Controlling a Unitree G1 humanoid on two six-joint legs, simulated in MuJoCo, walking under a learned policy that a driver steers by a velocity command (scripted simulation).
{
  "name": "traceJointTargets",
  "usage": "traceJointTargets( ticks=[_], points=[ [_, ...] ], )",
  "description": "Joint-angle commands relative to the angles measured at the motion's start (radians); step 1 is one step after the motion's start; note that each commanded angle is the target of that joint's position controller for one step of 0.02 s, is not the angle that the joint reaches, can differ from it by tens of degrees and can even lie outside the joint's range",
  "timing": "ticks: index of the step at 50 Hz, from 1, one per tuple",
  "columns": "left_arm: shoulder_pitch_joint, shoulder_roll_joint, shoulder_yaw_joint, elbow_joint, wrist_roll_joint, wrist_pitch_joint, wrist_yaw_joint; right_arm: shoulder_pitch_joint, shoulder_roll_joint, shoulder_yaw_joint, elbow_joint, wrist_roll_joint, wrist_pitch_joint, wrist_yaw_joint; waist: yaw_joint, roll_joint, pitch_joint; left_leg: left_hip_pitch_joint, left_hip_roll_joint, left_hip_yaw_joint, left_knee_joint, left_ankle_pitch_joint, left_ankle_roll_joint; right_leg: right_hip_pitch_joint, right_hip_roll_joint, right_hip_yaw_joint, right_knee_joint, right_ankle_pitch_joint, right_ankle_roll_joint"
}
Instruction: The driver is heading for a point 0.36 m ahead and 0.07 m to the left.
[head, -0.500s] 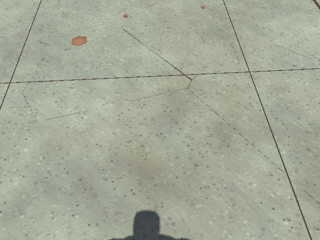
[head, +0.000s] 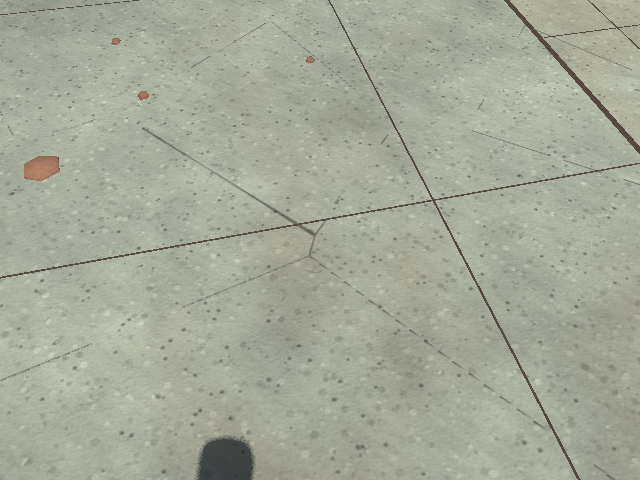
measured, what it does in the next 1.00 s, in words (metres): walks ahead: right foot, then left foot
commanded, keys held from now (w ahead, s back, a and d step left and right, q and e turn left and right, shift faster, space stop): w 0.04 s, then w+q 0.22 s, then no key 0.74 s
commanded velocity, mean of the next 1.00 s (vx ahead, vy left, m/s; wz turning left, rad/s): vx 0.24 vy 0.00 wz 0.10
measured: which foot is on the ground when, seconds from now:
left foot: down 0.00-0.30, up 0.32-0.64, down 0.66-1.00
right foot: up 0.00-0.26, down 0.28-1.00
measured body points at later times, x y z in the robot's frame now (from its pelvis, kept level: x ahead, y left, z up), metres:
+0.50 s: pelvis +0.24 -0.06 +0.00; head +0.27 -0.07 +0.45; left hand +0.31 +0.22 -0.11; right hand +0.37 -0.32 -0.13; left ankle +0.24 +0.10 -0.69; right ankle +0.28 -0.15 -0.74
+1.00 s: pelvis +0.31 -0.02 -0.01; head +0.32 -0.02 +0.44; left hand +0.33 +0.25 -0.15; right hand +0.48 -0.25 -0.13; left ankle +0.33 +0.09 -0.74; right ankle +0.28 -0.15 -0.74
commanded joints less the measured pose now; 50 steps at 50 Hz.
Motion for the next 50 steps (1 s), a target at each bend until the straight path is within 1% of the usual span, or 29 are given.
traceJointTargets(
  ticks=[1, 5, 7, 9, 11, 12, 13, 14, 15, 16, 17, 18, 19, 20, 22, 23, 25, 29, 31, 32, 33, 34, 35, 36, 37, 39, 40, 44, 50],
  points=[
    [-0.035, 0.033, 0.004, -0.082, 0.008, -0.008, 0.002, -0.009, -0.154, -0.035, -0.047, 0.008, -0.011, -0.009, 0.013, 0.111, -0.008, 0.089, 0.274, -0.233, -0.195, 0.214, 0.189, -0.133, -0.056, 0.004, -0.139, 0.092, 0.026],
    [-0.173, 0.015, -0.007, -0.118, 0.007, -0.02, -0.007, 0.049, -0.17, -0.038, -0.021, 0.022, 0.007, -0.02, -0.025, 0.11, 0.016, 0.053, 0.221, -0.155, -0.194, 0.217, 0.151, -0.045, -0.016, -0.024, -0.409, 0.304, 0.039],
    [-0.23, 0.023, -0.006, -0.135, 0.0, -0.027, -0.015, 0.093, -0.178, -0.04, -0.005, 0.028, 0.015, -0.023, -0.043, 0.115, 0.024, 0.06, 0.231, -0.167, -0.175, 0.198, 0.148, -0.004, 0.011, -0.03, -0.479, 0.348, 0.046],
    [-0.273, 0.04, -0.002, -0.153, -0.006, -0.036, -0.025, 0.114, -0.18, -0.041, 0.004, 0.033, 0.025, -0.027, -0.043, 0.123, 0.032, 0.094, 0.257, -0.204, -0.142, 0.171, 0.138, 0.016, 0.022, -0.014, -0.532, 0.337, 0.037],
    [-0.261, 0.073, 0.01, -0.157, -0.007, -0.046, -0.03, 0.106, -0.194, -0.047, 0.004, 0.034, 0.034, -0.033, -0.013, 0.137, 0.023, 0.128, 0.282, -0.246, -0.097, 0.157, 0.117, 0.073, 0.028, 0.0, -0.58, 0.285, 0.019],
    [-0.221, 0.089, 0.017, -0.147, -0.006, -0.05, -0.029, 0.095, -0.201, -0.049, 0.002, 0.033, 0.039, -0.036, 0.017, 0.143, 0.007, 0.127, 0.28, -0.25, -0.053, 0.186, 0.104, 0.144, 0.036, -0.01, -0.604, 0.26, 0.007],
    [-0.127, 0.119, 0.035, -0.119, -0.002, -0.052, -0.023, 0.09, -0.19, -0.045, -0.002, 0.029, 0.041, -0.037, 0.066, 0.134, -0.045, 0.104, 0.242, -0.228, 0.046, 0.269, 0.082, 0.288, 0.046, -0.024, -0.631, 0.241, -0.016],
    [0.013, 0.17, 0.054, -0.092, 0.017, -0.054, -0.014, 0.078, -0.152, -0.03, -0.018, 0.015, 0.041, -0.037, 0.129, 0.105, -0.154, 0.023, 0.177, -0.176, 0.259, 0.26, 0.042, 0.503, -0.033, 0.029, -0.599, 0.307, -0.061],
    [0.134, 0.261, 0.073, -0.081, 0.047, -0.047, -0.007, 0.145, -0.06, -0.004, -0.051, 0.002, 0.031, -0.041, 0.132, -0.098, -0.317, -0.289, 0.046, -0.079, 0.625, -0.033, -0.032, 0.867, -0.272, 0.32, -0.572, 0.446, -0.172],
    [0.165, 0.238, 0.068, -0.062, 0.039, -0.034, -0.014, 0.232, -0.049, 0.003, -0.038, 0.017, 0.02, -0.041, 0.107, -0.288, -0.419, -0.442, -0.004, -0.138, 0.835, -0.476, -0.06, 0.93, -0.385, 0.602, -0.671, 0.509, -0.275],
    [0.111, 0.161, 0.046, -0.068, 0.024, -0.031, -0.018, 0.202, -0.143, -0.023, -0.026, 0.033, 0.022, -0.043, 0.103, -0.167, -0.294, -0.492, 0.04, -0.187, 0.929, -0.452, -0.066, 0.815, -0.345, 0.5, -0.676, 0.563, -0.253],
    [0.046, 0.115, 0.03, -0.076, 0.017, -0.03, -0.021, 0.134, -0.156, -0.027, -0.036, 0.031, 0.028, -0.045, 0.086, -0.099, -0.203, -0.498, 0.072, -0.158, 0.931, -0.401, -0.07, 0.695, -0.306, 0.345, -0.67, 0.668, -0.227],
    [-0.018, 0.083, 0.019, -0.073, 0.017, -0.03, -0.026, 0.1, -0.145, -0.029, -0.04, 0.02, 0.04, -0.048, 0.055, -0.036, -0.143, -0.465, 0.103, -0.133, 0.879, -0.355, -0.077, 0.576, -0.259, 0.247, -0.694, 0.737, -0.211],
    [-0.067, 0.059, 0.012, -0.069, 0.018, -0.031, -0.029, 0.086, -0.135, -0.034, -0.043, 0.012, 0.056, -0.051, 0.024, -0.039, -0.107, -0.415, 0.134, -0.126, 0.813, -0.319, -0.079, 0.478, -0.227, 0.182, -0.724, 0.748, -0.197],
    [-0.107, 0.064, 0.013, -0.049, 0.036, -0.037, -0.032, 0.101, -0.082, -0.025, -0.042, 0.009, 0.083, -0.051, -0.017, -0.062, -0.094, -0.278, 0.137, -0.102, 0.721, -0.242, -0.089, 0.335, -0.192, 0.1, -0.779, 0.791, -0.202],
    [-0.124, 0.071, 0.014, -0.038, 0.04, -0.039, -0.029, 0.099, -0.066, -0.021, -0.046, 0.007, 0.09, -0.051, -0.031, -0.066, -0.091, -0.241, 0.136, -0.093, 0.649, -0.206, -0.093, 0.3, -0.18, 0.061, -0.792, 0.818, -0.207],
    [-0.148, 0.094, 0.019, -0.021, 0.035, -0.035, -0.019, 0.058, -0.048, -0.009, -0.059, -0.001, 0.092, -0.049, -0.032, -0.07, -0.101, -0.169, 0.135, -0.074, 0.489, -0.098, -0.091, 0.268, -0.156, -0.002, -0.801, 0.828, -0.198],
    [-0.099, 0.12, 0.022, 0.033, 0.02, -0.013, -0.008, -0.034, -0.083, -0.013, -0.08, 0.0, 0.101, -0.044, 0.005, -0.062, -0.117, -0.098, 0.115, -0.057, 0.327, 0.017, -0.084, 0.309, -0.164, -0.002, -0.795, 0.683, -0.188],
    [-0.106, 0.121, 0.018, 0.049, 0.008, -0.002, -0.008, -0.056, -0.093, -0.017, -0.087, -0.005, 0.105, -0.043, -0.004, -0.049, -0.097, -0.045, 0.104, -0.046, 0.221, 0.05, -0.062, 0.302, -0.158, 0.011, -0.765, 0.526, -0.166],
    [-0.102, 0.11, 0.013, 0.057, 0.001, 0.002, -0.007, -0.057, -0.099, -0.021, -0.085, -0.01, 0.105, -0.044, -0.011, -0.038, -0.09, 0.006, 0.095, -0.04, 0.145, 0.095, -0.045, 0.292, -0.134, 0.013, -0.74, 0.412, -0.138],
    [-0.067, 0.08, 0.002, 0.072, 0.004, 0.004, -0.007, -0.065, -0.124, -0.027, -0.091, -0.019, 0.105, -0.048, -0.007, -0.007, -0.081, 0.06, 0.125, -0.078, 0.072, 0.204, -0.024, 0.274, -0.095, 0.008, -0.707, 0.289, -0.089],
    [-0.018, 0.052, -0.008, 0.078, 0.028, 0.001, -0.007, -0.071, -0.181, -0.037, -0.105, -0.021, 0.107, -0.057, 0.03, 0.082, -0.105, 0.145, 0.218, -0.165, 0.086, 0.415, 0.007, 0.231, -0.029, -0.033, -0.636, 0.136, -0.034],
    [0.081, 0.025, -0.012, 0.1, 0.036, 0.0, -0.006, -0.113, -0.196, -0.038, -0.111, -0.017, 0.116, -0.063, 0.1, 0.206, -0.118, 0.16, 0.284, -0.223, 0.099, 0.415, 0.076, 0.193, 0.037, -0.08, -0.615, -0.047, 0.009],
    [0.056, 0.028, -0.017, 0.104, 0.032, 0.012, 0.005, -0.14, -0.125, -0.024, -0.108, -0.011, 0.118, -0.053, 0.077, 0.218, -0.121, 0.072, 0.258, -0.221, 0.07, 0.195, 0.083, 0.27, 0.032, -0.082, -0.634, -0.019, 0.027],
    [0.005, 0.061, -0.01, 0.102, 0.026, 0.027, 0.012, -0.171, -0.095, -0.018, -0.111, -0.009, 0.118, -0.044, 0.062, 0.181, -0.066, 0.01, 0.202, -0.188, 0.062, 0.084, 0.048, 0.286, 0.032, -0.087, -0.646, 0.016, 0.032],
    [-0.01, 0.084, -0.003, 0.115, 0.023, 0.051, 0.023, -0.175, -0.1, -0.017, -0.105, -0.011, 0.107, -0.035, 0.05, 0.143, -0.031, -0.016, 0.157, -0.141, 0.086, 0.098, 0.009, 0.289, 0.025, -0.084, -0.647, 0.049, 0.026],
    [-0.001, 0.082, -0.004, 0.12, 0.026, 0.056, 0.024, -0.168, -0.109, -0.021, -0.096, -0.008, 0.101, -0.034, 0.053, 0.134, -0.037, -0.009, 0.151, -0.134, 0.098, 0.133, 0.005, 0.301, 0.019, -0.079, -0.649, 0.069, 0.024],
    [-0.009, 0.074, -0.003, 0.148, 0.017, 0.052, 0.026, -0.159, -0.099, -0.021, -0.067, -0.004, 0.094, -0.039, 0.043, 0.086, -0.071, 0.047, 0.14, -0.112, 0.151, 0.301, 0.008, 0.327, 0.007, -0.075, -0.634, 0.172, 0.025],
    [-0.015, 0.064, -0.001, 0.19, 0.014, 0.067, 0.032, -0.18, -0.091, -0.024, -0.027, -0.001, 0.101, -0.043, 0.047, 0.048, -0.058, 0.043, 0.127, -0.097, 0.158, 0.297, 0.013, 0.349, 0.006, -0.079, -0.631, 0.178, 0.029]
  ],
)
